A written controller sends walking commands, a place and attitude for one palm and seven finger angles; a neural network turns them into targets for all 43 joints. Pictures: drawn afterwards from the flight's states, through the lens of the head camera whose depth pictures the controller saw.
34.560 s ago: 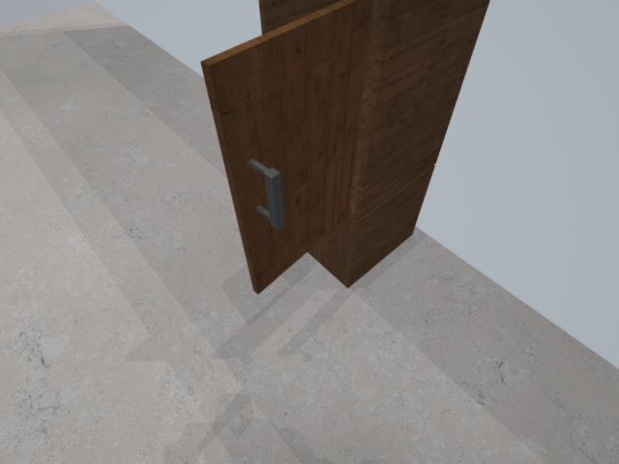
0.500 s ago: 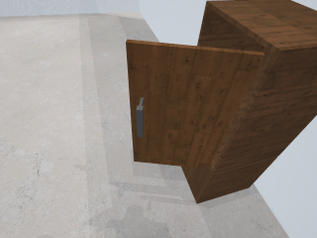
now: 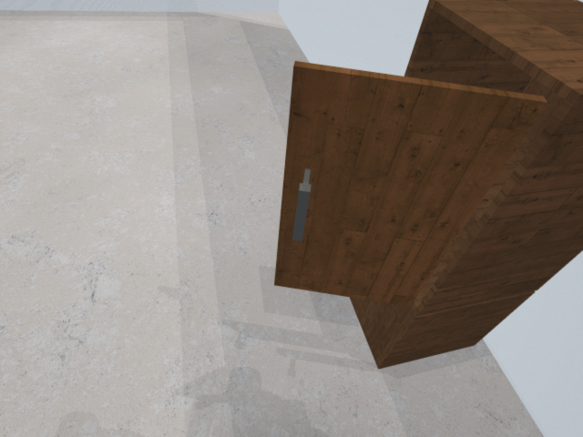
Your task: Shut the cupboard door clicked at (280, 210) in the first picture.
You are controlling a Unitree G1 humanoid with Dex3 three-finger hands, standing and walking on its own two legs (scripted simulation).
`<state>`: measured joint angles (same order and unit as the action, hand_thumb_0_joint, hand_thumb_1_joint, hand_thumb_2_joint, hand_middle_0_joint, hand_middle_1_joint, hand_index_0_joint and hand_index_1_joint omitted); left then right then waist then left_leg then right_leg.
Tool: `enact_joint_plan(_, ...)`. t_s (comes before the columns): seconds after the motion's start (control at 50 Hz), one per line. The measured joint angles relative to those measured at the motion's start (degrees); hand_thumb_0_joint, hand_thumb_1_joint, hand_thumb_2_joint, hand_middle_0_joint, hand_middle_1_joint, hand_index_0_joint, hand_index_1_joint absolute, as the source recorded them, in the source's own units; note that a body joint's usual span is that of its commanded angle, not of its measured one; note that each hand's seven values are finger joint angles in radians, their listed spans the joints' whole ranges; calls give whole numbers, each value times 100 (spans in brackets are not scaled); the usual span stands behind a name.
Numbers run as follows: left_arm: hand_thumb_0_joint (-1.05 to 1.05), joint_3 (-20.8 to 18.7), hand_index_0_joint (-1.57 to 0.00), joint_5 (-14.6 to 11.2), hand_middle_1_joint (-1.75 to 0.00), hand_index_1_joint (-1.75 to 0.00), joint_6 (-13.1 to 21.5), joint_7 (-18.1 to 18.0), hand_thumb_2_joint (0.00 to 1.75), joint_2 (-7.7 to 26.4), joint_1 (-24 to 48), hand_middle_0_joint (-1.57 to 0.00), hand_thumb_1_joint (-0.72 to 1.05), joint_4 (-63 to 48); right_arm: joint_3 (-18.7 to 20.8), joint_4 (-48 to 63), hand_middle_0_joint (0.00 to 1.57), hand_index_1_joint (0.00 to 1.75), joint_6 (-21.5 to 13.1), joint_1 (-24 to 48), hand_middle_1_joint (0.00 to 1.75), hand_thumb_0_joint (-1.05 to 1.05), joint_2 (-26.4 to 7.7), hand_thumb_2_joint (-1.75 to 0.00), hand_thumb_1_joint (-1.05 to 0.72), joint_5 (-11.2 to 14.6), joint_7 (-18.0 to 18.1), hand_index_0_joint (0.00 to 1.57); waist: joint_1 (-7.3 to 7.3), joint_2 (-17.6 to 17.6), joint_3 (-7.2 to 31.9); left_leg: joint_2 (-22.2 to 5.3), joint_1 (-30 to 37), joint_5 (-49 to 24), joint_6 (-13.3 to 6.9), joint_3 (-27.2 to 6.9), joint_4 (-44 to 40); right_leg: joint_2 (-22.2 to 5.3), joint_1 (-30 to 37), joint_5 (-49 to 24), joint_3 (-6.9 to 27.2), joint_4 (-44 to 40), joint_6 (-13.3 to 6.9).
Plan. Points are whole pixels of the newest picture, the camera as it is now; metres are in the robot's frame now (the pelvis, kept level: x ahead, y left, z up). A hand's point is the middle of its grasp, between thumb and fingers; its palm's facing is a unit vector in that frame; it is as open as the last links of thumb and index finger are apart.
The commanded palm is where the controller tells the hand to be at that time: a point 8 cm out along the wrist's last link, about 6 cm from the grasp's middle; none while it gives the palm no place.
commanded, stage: come to a stop and stand still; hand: left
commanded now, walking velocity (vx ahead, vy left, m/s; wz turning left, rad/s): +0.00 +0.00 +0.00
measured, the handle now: (302, 205) +0.51 +0.03 +0.00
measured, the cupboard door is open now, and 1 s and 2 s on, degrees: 68 68 68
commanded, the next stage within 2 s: look again from close up in 1.68 s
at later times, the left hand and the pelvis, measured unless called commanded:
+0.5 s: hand out of the picture +0.02 +0.30 -0.21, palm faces -0.07 -0.99 -0.14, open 7.4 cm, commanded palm none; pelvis -0.04 +0.12 -0.02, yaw -5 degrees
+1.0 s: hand out of the picture -0.03 +0.32 -0.18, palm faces -0.07 -0.99 -0.11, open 7.4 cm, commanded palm none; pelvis -0.05 +0.14 +0.02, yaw -4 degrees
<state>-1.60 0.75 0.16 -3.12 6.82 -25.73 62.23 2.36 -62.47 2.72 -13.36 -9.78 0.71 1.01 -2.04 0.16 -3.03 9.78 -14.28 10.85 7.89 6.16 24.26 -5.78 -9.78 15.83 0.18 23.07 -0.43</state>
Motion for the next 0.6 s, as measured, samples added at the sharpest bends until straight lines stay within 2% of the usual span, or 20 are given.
enact_joint_plan(0.02,0,-54,-20,0,-30,-30,3,-32,90,31,-1,-20,90,-59,42,34,20,30,37,31,30,0,14,-90,-92,23,-24,20,-23,-37,-21,0,-366,525,-22,-197,921,-38,-104,-70,-63,94,12)
enact_joint_plan(0.04,0,-109,-20,16,-30,-30,-29,-76,90,85,10,-20,90,-75,90,97,20,30,28,61,30,0,43,-90,-92,31,-55,20,-40,-123,-49,-72,-609,969,-370,-418,1763,-101,-268,-264,-122,286,4)
enact_joint_plan(0.06,1,-145,-20,36,-30,-30,-88,-101,90,156,32,-20,90,-47,107,199,20,30,-41,64,30,0,76,-90,-92,19,-99,20,-22,-227,-76,-248,-576,1112,-573,-612,1944,-149,-497,-305,-121,645,75)
enact_joint_plan(0.08,1,-155,-20,31,-30,-30,-175,-97,90,226,102,-20,90,-1,97,312,20,30,-154,36,30,0,97,-90,-92,-19,-115,20,56,-321,-106,-380,-531,976,-686,-609,1820,-186,-791,19,-65,1200,123)
enact_joint_plan(0.12,1,-169,-20,9,-30,-30,-352,-67,90,354,394,-20,90,79,23,391,20,30,-292,-51,30,0,168,-90,-92,-118,-25,20,130,-518,-235,-298,-564,899,-1174,-371,1998,-8,-1271,652,468,2403,73)
enact_joint_plan(0.16,1,-231,-20,37,-30,-30,-422,-31,90,464,626,-20,91,32,-62,307,20,30,-221,-203,30,0,260,-90,-92,-173,60,20,120,-626,-210,-237,-397,836,-1145,-249,1727,301,-1584,638,789,3391,37)
enact_joint_plan(0.2,1,-298,-20,56,-30,-30,-356,24,90,539,771,-20,91,-138,-124,163,20,30,-117,-361,30,0,336,-90,-92,-191,96,19,53,-642,-144,-185,-98,513,-921,-226,1067,511,-1579,518,715,3621,55)
enact_joint_plan(0.24,1,-334,-20,23,-30,-30,-214,76,90,535,757,-20,91,-357,-129,41,20,30,-26,-478,30,0,336,-90,-92,-186,83,19,-30,-488,-44,-204,234,116,-692,-271,316,671,-1178,698,335,2936,27)
enact_joint_plan(0.26,1,-343,-20,5,-30,-30,-123,95,90,513,680,-20,91,-484,-100,17,20,30,23,-512,30,0,310,-90,-91,-177,81,20,-60,-364,4,-245,324,-15,-433,-315,85,739,-812,853,41,2209,-34)
enact_joint_plan(0.28,1,-354,-20,-10,-30,-30,-19,95,90,525,551,-20,91,-655,-59,23,20,30,72,-526,30,0,298,-90,-91,-132,80,20,-92,-347,55,-193,175,204,-11,-350,307,714,-417,832,-222,1295,-237)
enact_joint_plan(0.3,0,-354,-20,-14,-30,-30,47,49,90,615,391,-20,91,-851,-16,92,20,30,108,-518,30,0,329,-90,-91,-69,75,20,-104,-542,140,-16,-335,909,47,-371,1398,569,-207,837,-193,571,-545)
enact_joint_plan(0.32,0,-378,-20,1,-30,-30,30,-26,90,651,362,-20,91,-886,33,218,20,30,134,-450,30,0,315,-90,-91,-45,54,20,-99,-614,141,-14,-850,1395,-373,-462,2752,457,-337,171,-165,357,-581)
enact_joint_plan(0.34,0,-392,-20,38,-30,-30,-65,-68,90,652,410,-20,90,-816,61,378,20,30,117,-370,30,0,269,-90,-91,-70,14,20,4,-552,56,-193,-1043,1599,-595,-622,3589,439,-516,-298,-206,555,-365)
enact_joint_plan(0.36,0,-392,-20,62,-30,-30,-166,-70,90,672,465,-20,90,-709,65,526,20,30,43,-341,30,0,249,-90,-91,-101,-31,20,168,-522,19,-423,-973,1647,-706,-762,3642,417,-669,-382,-231,821,-123)
enact_joint_plan(0.38,0,-368,-20,72,-30,-30,-253,-51,90,707,519,-20,90,-634,48,650,20,30,-63,-368,30,0,250,-90,-91,-124,-58,20,289,-543,22,-664,-711,1497,-775,-824,3034,370,-831,-271,-217,1112,13)
enact_joint_plan(0.4,0,-321,-20,64,-30,-30,-307,-18,90,702,570,-20,91,-617,11,774,20,30,-185,-451,30,0,205,-90,-91,-143,-56,20,361,-488,52,-888,-390,1376,-796,-907,2171,349,-1047,-33,-221,1474,21)
enact_joint_plan(0.42,1,-281,-20,54,-30,-30,-342,24,90,692,674,-20,91,-604,-14,791,20,30,-279,-476,30,0,193,-90,-91,-180,-9,20,398,-500,25,-843,-388,1523,-897,-850,2052,318,-1274,385,-92,1925,25)
enact_joint_plan(0.46,1,-244,-20,52,-30,-30,-419,113,90,701,853,-20,91,-641,-128,693,20,30,-293,-476,30,0,268,-90,-91,-262,101,20,325,-599,-75,-722,-393,1529,-1202,-636,2184,467,-1624,897,325,2984,-14)
enact_joint_plan(0.52,1,-232,-20,71,-30,-30,-433,179,90,730,1134,-20,91,-708,-286,493,20,30,-284,-618,30,0,470,-90,-91,-282,171,20,283,-614,-79,-686,-160,1101,-1358,-629,1635,754,-1921,508,516,4160,22)
enact_joint_plan(0.6,1,-226,-20,57,-30,-30,-366,249,90,702,1307,-20,91,-822,-375,332,20,30,-347,-794,30,0,657,-90,-91,-241,198,20,256,-523,8,-760,204,478,-1333,-711,552,960,-2023,-81,482,4621,130)
